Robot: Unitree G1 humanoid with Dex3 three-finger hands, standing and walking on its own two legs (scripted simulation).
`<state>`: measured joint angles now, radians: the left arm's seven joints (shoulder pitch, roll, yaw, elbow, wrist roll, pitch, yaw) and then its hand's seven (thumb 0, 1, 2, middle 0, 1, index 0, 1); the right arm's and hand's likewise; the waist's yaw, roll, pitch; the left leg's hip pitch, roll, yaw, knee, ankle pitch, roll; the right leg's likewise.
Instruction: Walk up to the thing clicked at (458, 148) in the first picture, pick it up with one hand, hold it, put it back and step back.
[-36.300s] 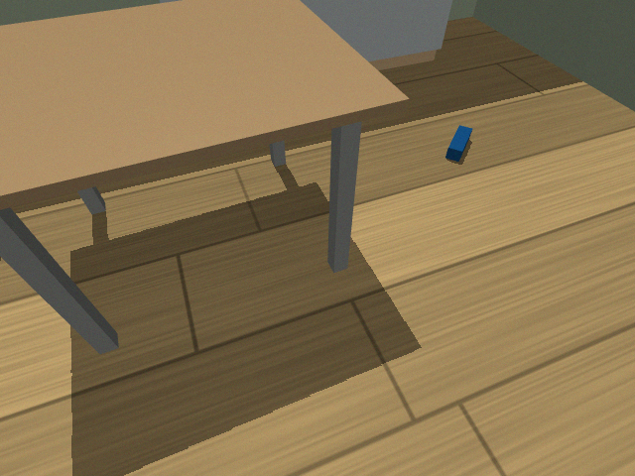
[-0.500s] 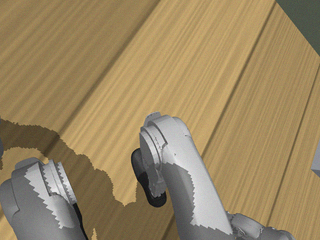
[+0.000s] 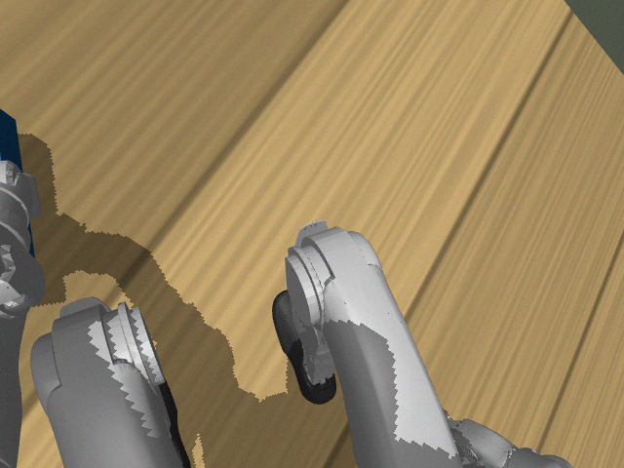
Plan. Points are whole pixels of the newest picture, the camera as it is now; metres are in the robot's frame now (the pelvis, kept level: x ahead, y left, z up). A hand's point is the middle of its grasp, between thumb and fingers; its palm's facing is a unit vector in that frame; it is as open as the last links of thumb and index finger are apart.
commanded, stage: settle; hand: left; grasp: from above
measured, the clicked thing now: out of the picture +0.46 +0.26 -0.27
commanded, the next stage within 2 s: lift in 0.82 s
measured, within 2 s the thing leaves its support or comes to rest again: neither
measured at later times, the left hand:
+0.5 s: hand out of the picture +0.45 +0.27 -0.14, palm faces +0.00 -0.46 -0.89, open 10.1 cm
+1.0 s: hand out of the picture +0.43 +0.28 -0.10, palm faces +0.02 -0.47 -0.88, open 10.2 cm
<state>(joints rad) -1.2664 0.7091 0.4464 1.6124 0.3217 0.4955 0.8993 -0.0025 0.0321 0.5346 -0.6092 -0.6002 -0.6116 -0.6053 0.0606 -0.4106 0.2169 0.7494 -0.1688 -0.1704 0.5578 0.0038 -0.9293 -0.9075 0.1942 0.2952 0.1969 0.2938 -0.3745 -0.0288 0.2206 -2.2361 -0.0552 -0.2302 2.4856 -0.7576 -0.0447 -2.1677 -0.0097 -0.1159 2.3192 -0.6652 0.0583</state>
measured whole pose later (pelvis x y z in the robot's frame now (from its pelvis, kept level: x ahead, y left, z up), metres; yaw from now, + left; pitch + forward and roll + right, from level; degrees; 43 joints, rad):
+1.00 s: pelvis -0.01 -0.01 +0.04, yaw +3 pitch +35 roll -5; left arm -1.23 0.60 0.45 1.62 0.48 0.60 0.78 -0.01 -0.05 0.65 -0.70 -0.49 -0.69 -0.51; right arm 0.11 -0.35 0.01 0.90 -0.13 -0.15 0.40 0.00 -0.90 -0.89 0.20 0.29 0.20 0.29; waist -0.27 0.05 -0.05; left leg -2.19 0.00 -0.12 2.29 -0.71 -0.05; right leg -2.20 0.01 -0.03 2.20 -0.61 0.03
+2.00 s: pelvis +0.03 -0.03 +0.28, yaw +6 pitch +24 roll +0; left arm -0.80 0.25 0.20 1.22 0.40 0.87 0.65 -0.01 -0.06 0.69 -0.63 -0.61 -0.62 -0.63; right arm 0.19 -0.28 -0.02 0.85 0.03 -0.15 0.10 0.01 -0.89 -0.90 0.20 0.30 0.20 0.29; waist -0.12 0.03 -0.25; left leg -1.30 0.06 -0.06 1.49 -0.60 -0.07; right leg -1.34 0.03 -0.02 1.47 -0.54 -0.02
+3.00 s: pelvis +0.10 -0.02 +0.40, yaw +7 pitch +14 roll +0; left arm -0.73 0.14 0.13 1.12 0.34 0.98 0.67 -0.01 0.03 0.52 -0.67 -0.51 -0.66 -0.54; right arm 0.16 -0.27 -0.05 0.86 -0.03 -0.13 0.17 0.01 -0.90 -0.90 0.20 0.30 0.20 0.29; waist -0.05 0.05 -0.15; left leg -0.69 0.05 -0.02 0.91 -0.47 -0.05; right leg -0.72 0.01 0.00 0.91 -0.44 0.00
